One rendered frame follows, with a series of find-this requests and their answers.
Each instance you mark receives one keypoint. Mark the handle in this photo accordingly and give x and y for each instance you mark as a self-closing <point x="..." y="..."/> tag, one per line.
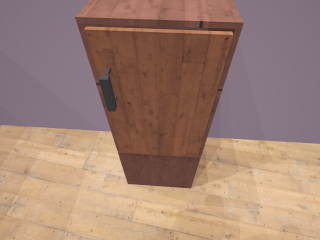
<point x="107" y="90"/>

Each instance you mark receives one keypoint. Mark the cupboard door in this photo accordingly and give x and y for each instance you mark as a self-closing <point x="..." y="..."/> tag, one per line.
<point x="166" y="82"/>

